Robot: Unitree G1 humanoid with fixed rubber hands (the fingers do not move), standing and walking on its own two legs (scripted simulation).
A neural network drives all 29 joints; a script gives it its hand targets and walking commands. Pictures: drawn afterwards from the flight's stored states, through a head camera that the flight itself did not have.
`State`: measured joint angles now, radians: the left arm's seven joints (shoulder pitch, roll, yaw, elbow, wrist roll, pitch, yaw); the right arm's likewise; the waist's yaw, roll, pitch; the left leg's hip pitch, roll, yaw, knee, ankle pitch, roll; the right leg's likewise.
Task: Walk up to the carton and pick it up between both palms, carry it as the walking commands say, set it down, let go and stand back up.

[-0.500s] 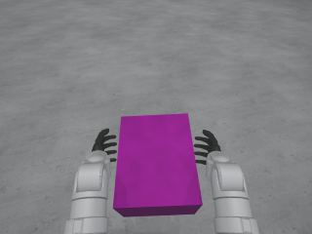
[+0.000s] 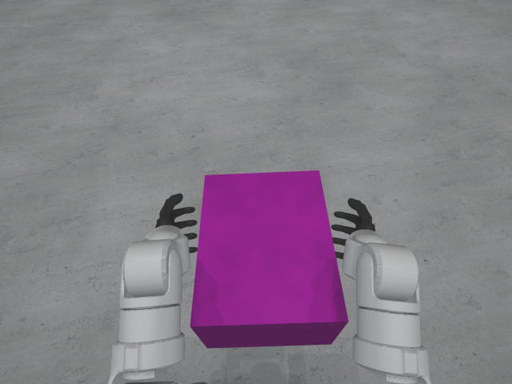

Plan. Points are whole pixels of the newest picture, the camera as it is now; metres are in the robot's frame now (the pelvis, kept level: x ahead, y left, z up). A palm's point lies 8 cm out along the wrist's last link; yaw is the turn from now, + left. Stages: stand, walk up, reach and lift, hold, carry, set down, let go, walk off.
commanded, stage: carry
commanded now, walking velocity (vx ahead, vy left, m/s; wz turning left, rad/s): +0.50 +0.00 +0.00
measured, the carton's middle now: (265, 256) +0.32 -0.01 -0.02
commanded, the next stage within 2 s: none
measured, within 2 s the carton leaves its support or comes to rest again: neither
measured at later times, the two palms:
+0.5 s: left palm (199, 96) +0.65 +0.13 +0.08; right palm (331, 102) +0.63 -0.15 +0.09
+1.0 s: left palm (214, 27) +1.01 +0.13 +0.07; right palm (311, 31) +1.00 -0.15 +0.07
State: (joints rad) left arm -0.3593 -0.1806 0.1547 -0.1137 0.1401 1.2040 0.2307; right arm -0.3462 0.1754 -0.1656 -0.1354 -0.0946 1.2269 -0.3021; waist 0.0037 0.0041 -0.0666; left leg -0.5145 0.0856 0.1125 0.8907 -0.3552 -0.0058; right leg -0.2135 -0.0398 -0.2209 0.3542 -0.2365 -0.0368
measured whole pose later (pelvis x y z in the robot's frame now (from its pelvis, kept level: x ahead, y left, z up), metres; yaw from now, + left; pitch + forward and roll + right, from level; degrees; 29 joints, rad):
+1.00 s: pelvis +0.70 +0.00 -0.02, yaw -2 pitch +4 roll +1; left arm -0.38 -0.19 0.16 -0.18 0.14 1.18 0.23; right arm -0.36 0.18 -0.14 -0.18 -0.14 1.20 -0.26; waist 0.00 -0.02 -0.03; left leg -0.46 0.04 0.24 0.49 -0.10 0.05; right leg 0.00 -0.09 -0.21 0.49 -0.49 0.03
